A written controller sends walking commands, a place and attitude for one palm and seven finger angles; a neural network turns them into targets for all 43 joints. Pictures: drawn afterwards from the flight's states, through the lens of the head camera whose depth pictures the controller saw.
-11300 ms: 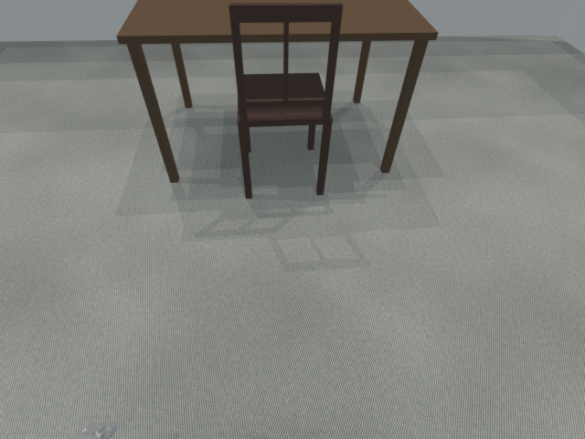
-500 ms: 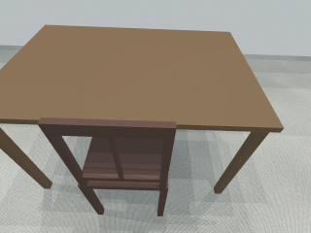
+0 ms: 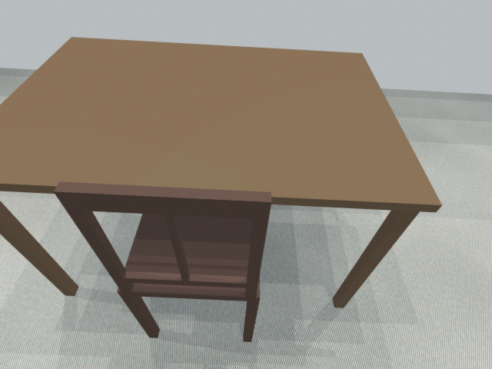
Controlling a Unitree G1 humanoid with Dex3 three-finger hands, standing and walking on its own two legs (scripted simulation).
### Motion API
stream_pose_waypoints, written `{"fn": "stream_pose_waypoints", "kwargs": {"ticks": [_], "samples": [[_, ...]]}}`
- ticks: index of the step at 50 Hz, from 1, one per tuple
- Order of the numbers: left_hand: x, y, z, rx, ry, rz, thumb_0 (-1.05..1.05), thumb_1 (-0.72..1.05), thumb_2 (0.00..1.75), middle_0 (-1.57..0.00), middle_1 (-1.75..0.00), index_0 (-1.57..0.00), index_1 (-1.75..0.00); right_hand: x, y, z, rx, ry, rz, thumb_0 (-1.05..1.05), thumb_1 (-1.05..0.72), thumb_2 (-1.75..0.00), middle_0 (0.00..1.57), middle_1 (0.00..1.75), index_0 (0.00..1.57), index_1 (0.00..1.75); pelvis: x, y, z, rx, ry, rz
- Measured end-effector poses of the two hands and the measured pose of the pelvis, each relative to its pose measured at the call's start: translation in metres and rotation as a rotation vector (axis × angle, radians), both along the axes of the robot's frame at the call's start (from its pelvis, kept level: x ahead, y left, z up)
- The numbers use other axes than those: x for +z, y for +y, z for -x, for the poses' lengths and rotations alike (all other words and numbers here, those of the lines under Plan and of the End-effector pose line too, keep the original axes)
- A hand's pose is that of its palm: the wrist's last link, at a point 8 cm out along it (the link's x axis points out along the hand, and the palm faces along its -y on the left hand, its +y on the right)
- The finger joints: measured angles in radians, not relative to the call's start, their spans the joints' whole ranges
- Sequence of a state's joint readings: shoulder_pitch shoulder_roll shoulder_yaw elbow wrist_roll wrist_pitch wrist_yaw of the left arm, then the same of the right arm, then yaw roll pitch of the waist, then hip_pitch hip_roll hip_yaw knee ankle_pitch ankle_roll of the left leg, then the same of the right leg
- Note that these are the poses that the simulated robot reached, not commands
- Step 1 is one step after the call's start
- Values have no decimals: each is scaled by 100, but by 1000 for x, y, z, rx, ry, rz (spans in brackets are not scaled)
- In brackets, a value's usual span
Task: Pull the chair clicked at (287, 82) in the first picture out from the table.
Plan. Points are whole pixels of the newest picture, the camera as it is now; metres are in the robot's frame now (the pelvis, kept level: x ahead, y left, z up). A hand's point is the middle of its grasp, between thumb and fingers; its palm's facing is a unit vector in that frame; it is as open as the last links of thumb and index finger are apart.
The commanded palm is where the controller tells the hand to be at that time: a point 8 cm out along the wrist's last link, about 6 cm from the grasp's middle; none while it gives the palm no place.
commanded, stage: look again from close up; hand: left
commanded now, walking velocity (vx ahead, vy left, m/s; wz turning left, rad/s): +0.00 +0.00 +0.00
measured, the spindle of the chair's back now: (178, 249) +0.37 +0.17 -0.11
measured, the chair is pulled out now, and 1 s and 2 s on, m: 0.00 0.00 0.00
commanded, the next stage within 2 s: none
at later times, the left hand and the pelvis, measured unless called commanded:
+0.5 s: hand out of the picture -0.01 +0.16 -0.18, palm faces +0.02 -0.99 -0.16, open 7.4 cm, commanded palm none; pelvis +0.00 +0.00 +0.00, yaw +0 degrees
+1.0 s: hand out of the picture -0.02 +0.17 -0.18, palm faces +0.02 -0.99 -0.14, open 7.4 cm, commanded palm none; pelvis +0.00 +0.01 +0.00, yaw +0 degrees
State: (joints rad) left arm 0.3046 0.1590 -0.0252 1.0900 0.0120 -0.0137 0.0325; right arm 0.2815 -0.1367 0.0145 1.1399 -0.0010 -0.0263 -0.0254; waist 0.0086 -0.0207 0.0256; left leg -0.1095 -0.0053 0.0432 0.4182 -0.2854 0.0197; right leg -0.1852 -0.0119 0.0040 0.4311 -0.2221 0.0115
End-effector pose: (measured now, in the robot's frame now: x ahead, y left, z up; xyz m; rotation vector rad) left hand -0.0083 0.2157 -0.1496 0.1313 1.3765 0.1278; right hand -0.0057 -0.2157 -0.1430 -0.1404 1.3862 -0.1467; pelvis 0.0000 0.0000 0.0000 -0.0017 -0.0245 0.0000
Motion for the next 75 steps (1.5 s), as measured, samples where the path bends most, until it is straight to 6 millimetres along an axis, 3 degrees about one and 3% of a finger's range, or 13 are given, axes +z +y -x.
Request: {"fn": "stream_pose_waypoints", "kwargs": {"ticks": [18, 75], "samples": [[-2, -3, 6, 6, 4, 8, 0, 91, 90, -20, -30, -20, -30, 0, 7, 13, -15, 23, -10, 0, -91, -90, 20, 30, 20, 30, 0, -1, 3, 2, 7, 3], [-6, 4, 14, 5, 18, 29, 0, 91, 90, -19, -30, -20, -30, 1, 27, 25, -42, 34, -12, 1, -91, -90, 20, 30, 20, 30, -1, 13, 5, -6, 14, 7]]}}
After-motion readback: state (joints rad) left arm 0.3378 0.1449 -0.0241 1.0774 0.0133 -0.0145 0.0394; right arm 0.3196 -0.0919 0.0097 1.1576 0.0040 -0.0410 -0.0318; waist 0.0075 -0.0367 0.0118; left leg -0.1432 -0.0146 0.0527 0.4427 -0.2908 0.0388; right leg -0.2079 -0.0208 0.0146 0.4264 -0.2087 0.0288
